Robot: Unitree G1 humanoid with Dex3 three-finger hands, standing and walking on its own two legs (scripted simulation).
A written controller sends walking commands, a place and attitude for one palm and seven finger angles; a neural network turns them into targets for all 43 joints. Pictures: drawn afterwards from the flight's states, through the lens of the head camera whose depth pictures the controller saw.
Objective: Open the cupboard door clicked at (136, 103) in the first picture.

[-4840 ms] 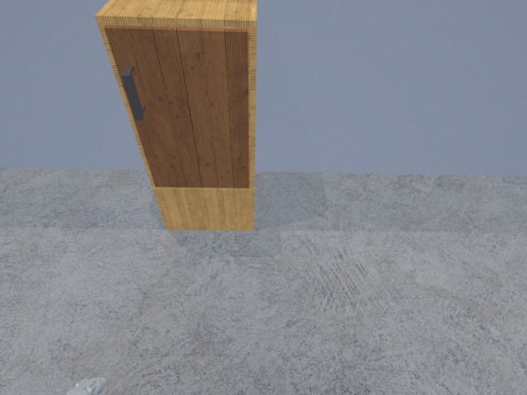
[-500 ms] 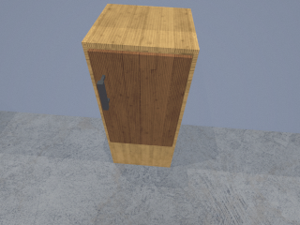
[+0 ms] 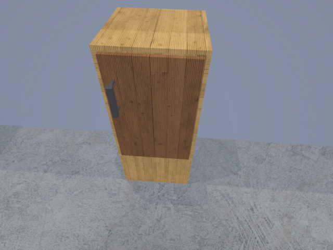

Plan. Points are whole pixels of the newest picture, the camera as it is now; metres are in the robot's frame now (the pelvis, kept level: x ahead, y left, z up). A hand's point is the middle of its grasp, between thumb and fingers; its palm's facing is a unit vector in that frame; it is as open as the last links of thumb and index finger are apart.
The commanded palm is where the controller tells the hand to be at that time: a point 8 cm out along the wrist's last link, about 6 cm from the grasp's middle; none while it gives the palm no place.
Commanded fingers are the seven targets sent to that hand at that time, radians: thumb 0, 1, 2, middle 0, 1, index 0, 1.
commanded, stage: shuffle to correct the standing spot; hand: left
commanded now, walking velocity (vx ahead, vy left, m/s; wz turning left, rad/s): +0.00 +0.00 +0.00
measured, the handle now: (114, 99) +0.64 +0.24 -0.02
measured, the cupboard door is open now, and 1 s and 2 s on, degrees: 0 0 0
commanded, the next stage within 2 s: come to a stop and stand still in 0.66 s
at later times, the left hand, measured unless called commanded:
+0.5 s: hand out of the picture +0.01 +0.18 -0.18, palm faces +0.05 -0.98 -0.17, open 7.4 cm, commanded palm none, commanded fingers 0.00 0.90 0.90 -0.20 -0.30 -0.20 -0.30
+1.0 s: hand out of the picture +0.10 +0.24 -0.18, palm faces +0.04 -0.98 -0.18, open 7.4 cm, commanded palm none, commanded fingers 0.00 0.90 0.90 -0.20 -0.30 -0.20 -0.30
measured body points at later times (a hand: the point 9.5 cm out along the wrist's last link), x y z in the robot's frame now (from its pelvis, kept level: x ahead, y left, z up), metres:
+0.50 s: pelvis +0.03 +0.01 +0.00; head +0.03 +0.01 +0.45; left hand +0.01 +0.23 -0.16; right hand -0.04 -0.20 -0.16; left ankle +0.01 +0.12 -0.74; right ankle +0.02 -0.10 -0.72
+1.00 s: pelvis +0.10 +0.07 +0.00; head +0.13 +0.08 +0.45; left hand +0.10 +0.29 -0.17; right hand +0.16 -0.16 -0.15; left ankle +0.16 +0.18 -0.74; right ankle +0.08 -0.04 -0.71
